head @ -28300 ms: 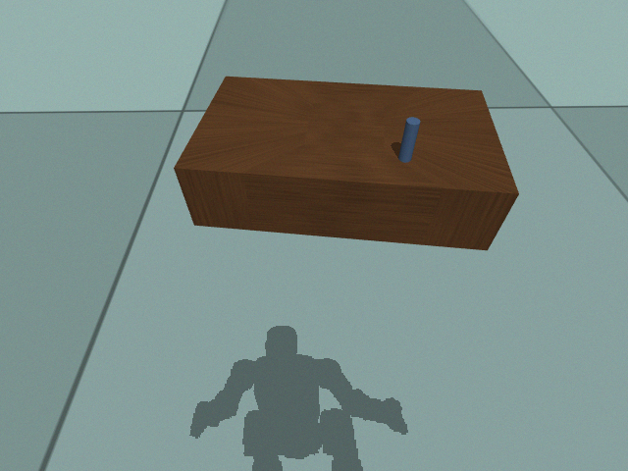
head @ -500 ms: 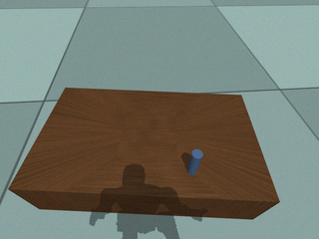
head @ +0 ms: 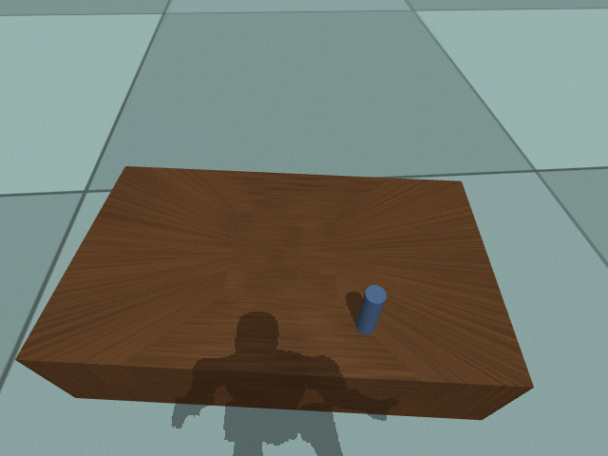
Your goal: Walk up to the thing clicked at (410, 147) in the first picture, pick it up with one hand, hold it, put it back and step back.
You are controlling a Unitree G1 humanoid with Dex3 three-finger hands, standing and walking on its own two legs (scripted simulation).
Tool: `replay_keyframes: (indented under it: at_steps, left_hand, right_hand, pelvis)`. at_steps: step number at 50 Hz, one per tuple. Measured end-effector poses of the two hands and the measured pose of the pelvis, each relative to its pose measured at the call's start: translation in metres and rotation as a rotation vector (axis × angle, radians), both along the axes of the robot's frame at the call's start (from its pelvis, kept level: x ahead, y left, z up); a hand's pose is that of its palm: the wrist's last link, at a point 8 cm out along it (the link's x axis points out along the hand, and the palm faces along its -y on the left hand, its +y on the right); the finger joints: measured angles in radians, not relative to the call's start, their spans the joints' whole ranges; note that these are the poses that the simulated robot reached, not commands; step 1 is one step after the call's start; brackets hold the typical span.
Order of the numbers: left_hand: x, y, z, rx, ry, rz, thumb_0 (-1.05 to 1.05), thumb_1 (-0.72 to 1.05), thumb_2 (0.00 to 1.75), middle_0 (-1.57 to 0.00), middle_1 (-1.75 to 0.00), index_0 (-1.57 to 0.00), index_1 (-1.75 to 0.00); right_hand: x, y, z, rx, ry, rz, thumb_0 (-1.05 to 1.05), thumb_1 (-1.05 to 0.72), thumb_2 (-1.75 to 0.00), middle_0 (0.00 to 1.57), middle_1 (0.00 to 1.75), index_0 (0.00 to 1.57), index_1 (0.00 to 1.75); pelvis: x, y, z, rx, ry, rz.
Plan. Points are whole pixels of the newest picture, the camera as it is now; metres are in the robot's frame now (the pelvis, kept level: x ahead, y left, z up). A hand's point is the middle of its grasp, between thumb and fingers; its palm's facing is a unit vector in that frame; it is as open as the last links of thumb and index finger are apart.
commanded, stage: stand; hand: right
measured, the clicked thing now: (370, 311) +0.49 -0.17 -0.37
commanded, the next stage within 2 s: step back in 0.10 s
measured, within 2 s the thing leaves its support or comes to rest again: neither
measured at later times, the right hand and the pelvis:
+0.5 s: hand out of the picture +0.05 -0.29 -0.17, palm faces -0.03 +0.93 -0.38, open 7.4 cm; pelvis -0.07 -0.02 -0.02, yaw +1 degrees
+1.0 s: hand out of the picture -0.04 -0.25 -0.15, palm faces -0.03 +0.92 -0.40, open 7.4 cm; pelvis -0.17 +0.01 -0.02, yaw -1 degrees
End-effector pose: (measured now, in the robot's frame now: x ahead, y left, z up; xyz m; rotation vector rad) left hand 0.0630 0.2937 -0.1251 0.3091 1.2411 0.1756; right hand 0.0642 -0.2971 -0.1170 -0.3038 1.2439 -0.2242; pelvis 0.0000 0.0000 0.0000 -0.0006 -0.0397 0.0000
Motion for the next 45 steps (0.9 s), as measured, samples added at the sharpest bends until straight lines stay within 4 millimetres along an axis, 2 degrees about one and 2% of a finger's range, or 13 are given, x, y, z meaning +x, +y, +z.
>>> replay_keyframes:
  at_steps: [6,13,17,21,24,28,33,38,45]
  left_hand:
    - [0.000,0.000,0.000,0.001,0.001,0.008,0.01,0.91,0.90,-0.21,-0.30,-0.20,-0.30]
    - [-0.005,0.009,-0.002,0.051,-0.017,0.023,0.01,0.91,0.90,-0.21,-0.30,-0.20,-0.30]
    - [-0.021,0.005,-0.004,0.087,-0.029,0.021,0.01,0.91,0.90,-0.20,-0.30,-0.20,-0.30]
    - [-0.045,-0.002,0.001,0.090,-0.009,0.016,0.01,0.91,0.90,-0.21,-0.30,-0.20,-0.30]
    - [-0.054,-0.002,0.004,0.088,-0.003,0.020,0.01,0.91,0.90,-0.21,-0.30,-0.20,-0.30]
    - [-0.055,0.004,0.002,0.084,-0.061,0.028,0.01,0.91,0.90,-0.21,-0.30,-0.20,-0.30]
    - [-0.064,0.024,-0.015,0.056,-0.127,0.051,0.01,0.90,0.90,-0.21,-0.30,-0.20,-0.30]
    - [-0.085,0.035,-0.017,0.038,-0.089,0.072,0.01,0.91,0.90,-0.21,-0.30,-0.20,-0.30]
    - [-0.122,0.036,-0.012,0.036,-0.055,0.037,0.01,0.91,0.90,-0.21,-0.30,-0.20,-0.30]
  right_hand:
    - [0.000,-0.001,-0.001,0.002,0.006,0.000,0.01,-0.90,-0.90,0.20,0.30,0.21,0.30]
    - [0.002,-0.015,-0.008,-0.004,-0.021,0.003,0.01,-0.90,-0.90,0.21,0.30,0.21,0.30]
    - [0.004,-0.033,-0.019,-0.012,-0.054,0.014,0.01,-0.90,-0.90,0.21,0.30,0.21,0.30]
    - [0.001,-0.039,-0.020,-0.024,-0.062,0.028,0.01,-0.90,-0.90,0.20,0.30,0.20,0.30]
    - [-0.011,-0.037,-0.019,-0.027,-0.052,0.041,0.01,-0.91,-0.90,0.20,0.30,0.20,0.30]
    - [-0.036,-0.029,-0.020,-0.047,0.017,0.086,0.01,-0.91,-0.90,0.20,0.30,0.20,0.30]
    - [-0.062,-0.009,-0.021,-0.078,0.055,0.132,0.01,-0.91,-0.90,0.20,0.30,0.20,0.30]
    - [-0.083,0.011,-0.003,-0.068,0.029,0.130,0.01,-0.90,-0.90,0.21,0.30,0.21,0.30]
    - [-0.093,0.016,0.010,-0.077,-0.075,0.104,0.01,-0.90,-0.90,0.21,0.30,0.21,0.30]
  pelvis:
    - [0.000,-0.001,-0.001,0.000,0.004,-0.001]
    - [-0.027,-0.010,-0.011,0.000,0.012,-0.003]
    - [-0.043,-0.022,-0.023,-0.001,0.009,0.003]
    - [-0.056,-0.022,-0.022,0.012,0.008,0.004]
    - [-0.065,-0.018,-0.018,0.009,0.021,0.017]
    - [-0.078,-0.011,-0.020,0.000,0.033,0.049]
    - [-0.099,0.005,-0.031,0.001,0.021,0.090]
    - [-0.118,0.013,-0.020,-0.023,0.016,0.073]
    - [-0.145,0.017,-0.013,-0.028,0.017,0.020]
